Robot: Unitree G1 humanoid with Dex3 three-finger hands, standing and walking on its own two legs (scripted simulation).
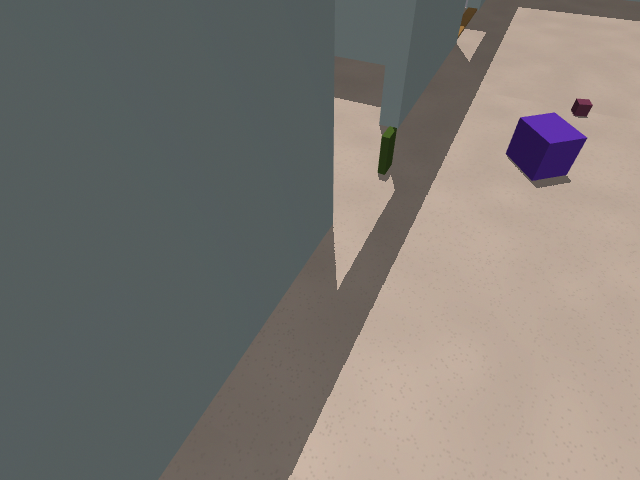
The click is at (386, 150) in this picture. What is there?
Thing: carton on end
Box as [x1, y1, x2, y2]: [378, 126, 396, 174]
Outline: 390,126 381,138 378,172 383,174 391,164 396,128
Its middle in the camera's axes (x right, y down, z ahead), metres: +0.35 -0.49 +1.98
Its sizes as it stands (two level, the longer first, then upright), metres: 0.104 0.041 0.220
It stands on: the floor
